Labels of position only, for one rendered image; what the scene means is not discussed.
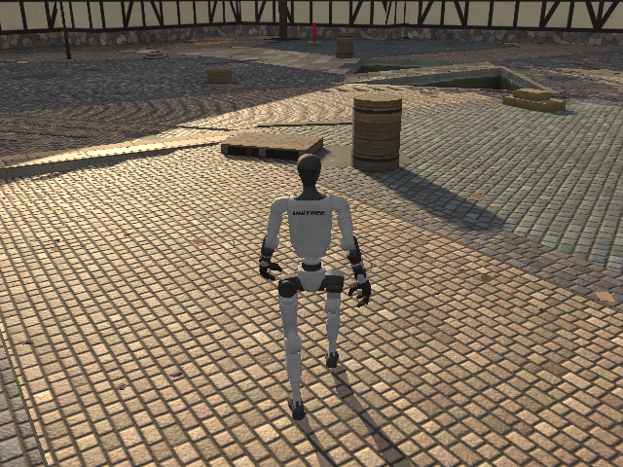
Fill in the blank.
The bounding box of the left robot forearm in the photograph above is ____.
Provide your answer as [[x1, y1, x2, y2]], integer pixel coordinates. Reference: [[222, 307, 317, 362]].
[[259, 235, 275, 267]]

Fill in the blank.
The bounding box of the robot left upper arm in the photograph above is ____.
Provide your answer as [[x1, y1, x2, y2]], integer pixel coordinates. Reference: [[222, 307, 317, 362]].
[[264, 197, 290, 249]]

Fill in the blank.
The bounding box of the right robot forearm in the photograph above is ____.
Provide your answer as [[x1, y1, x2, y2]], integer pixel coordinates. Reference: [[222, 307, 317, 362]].
[[347, 236, 368, 284]]

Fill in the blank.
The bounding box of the right robot foot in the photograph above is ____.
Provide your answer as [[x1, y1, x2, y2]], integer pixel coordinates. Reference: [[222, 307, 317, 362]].
[[325, 350, 339, 369]]

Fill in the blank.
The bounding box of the robot right hand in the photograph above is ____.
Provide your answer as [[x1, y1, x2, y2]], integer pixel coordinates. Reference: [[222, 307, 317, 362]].
[[348, 280, 372, 307]]

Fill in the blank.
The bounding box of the robot right thigh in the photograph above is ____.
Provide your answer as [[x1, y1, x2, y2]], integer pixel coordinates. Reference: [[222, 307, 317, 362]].
[[324, 269, 345, 314]]

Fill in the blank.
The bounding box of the robot left hand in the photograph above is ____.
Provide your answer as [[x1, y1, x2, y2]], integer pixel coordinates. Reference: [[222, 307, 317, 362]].
[[259, 262, 282, 280]]

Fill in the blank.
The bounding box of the robot right upper arm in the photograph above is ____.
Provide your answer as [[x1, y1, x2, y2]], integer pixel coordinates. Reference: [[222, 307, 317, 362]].
[[330, 196, 356, 251]]

